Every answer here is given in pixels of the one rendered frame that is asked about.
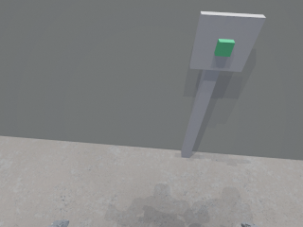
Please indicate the button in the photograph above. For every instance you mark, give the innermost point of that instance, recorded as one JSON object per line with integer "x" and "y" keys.
{"x": 224, "y": 47}

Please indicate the panel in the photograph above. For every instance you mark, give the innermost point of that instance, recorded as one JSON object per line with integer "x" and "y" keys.
{"x": 244, "y": 29}

